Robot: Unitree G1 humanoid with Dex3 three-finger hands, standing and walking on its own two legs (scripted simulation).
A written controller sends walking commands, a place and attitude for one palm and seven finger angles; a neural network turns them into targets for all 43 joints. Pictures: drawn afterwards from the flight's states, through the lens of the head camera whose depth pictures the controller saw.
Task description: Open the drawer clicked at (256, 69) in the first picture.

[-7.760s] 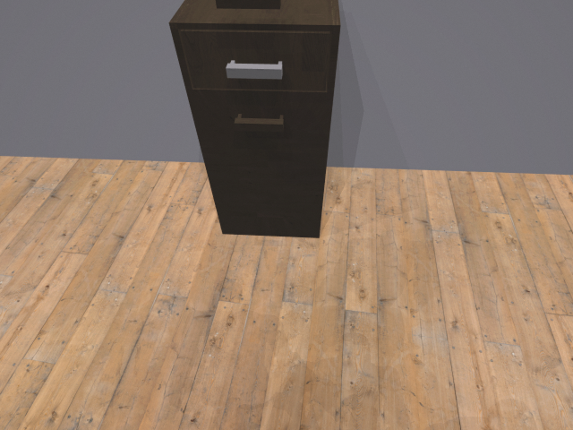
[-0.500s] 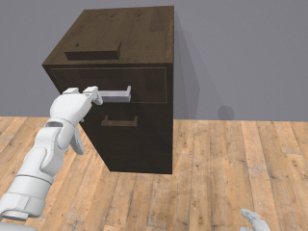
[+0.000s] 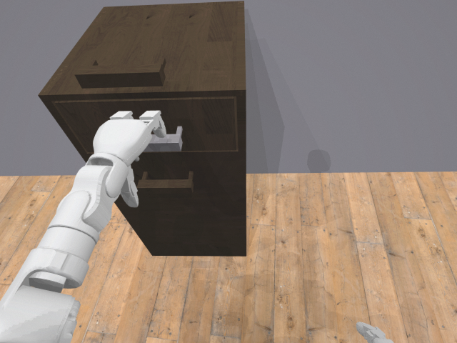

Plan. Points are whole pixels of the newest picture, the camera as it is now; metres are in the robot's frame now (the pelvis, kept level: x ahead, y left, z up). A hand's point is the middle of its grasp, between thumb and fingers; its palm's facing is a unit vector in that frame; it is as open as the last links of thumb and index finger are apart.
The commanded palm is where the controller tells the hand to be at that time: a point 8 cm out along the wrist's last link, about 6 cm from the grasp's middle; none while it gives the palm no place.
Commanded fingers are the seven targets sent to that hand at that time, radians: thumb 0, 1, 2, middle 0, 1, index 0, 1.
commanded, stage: move the hooked fingers above the handle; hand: left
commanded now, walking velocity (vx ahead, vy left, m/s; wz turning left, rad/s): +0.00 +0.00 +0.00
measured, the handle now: (150, 136) +0.53 +0.22 +0.03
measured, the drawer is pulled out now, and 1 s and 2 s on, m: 0.00 0.00 0.00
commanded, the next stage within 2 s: none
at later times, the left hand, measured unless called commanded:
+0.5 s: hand (147, 136) +0.46 +0.19 +0.10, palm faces +0.03 -0.07 -1.00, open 13.8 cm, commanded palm +0.44 +0.22 +0.15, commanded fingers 0.00 -0.50 0.30 -0.30 -1.20 -0.30 -1.20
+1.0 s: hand (134, 127) +0.47 +0.21 +0.11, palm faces +0.11 +0.00 -0.99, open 13.8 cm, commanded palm +0.44 +0.23 +0.15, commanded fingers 0.00 -0.50 0.30 -0.30 -1.20 -0.30 -1.20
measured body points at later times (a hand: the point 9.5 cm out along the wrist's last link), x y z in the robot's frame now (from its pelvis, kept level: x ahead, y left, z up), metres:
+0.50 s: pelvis +0.00 -0.01 -0.01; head +0.05 -0.03 +0.44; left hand +0.46 +0.19 +0.15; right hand +0.06 -0.28 -0.14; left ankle -0.01 +0.11 -0.73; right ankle -0.03 -0.11 -0.73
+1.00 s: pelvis -0.01 +0.00 -0.01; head +0.05 -0.02 +0.44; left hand +0.46 +0.21 +0.17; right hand +0.08 -0.26 -0.14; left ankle -0.01 +0.11 -0.73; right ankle -0.03 -0.11 -0.73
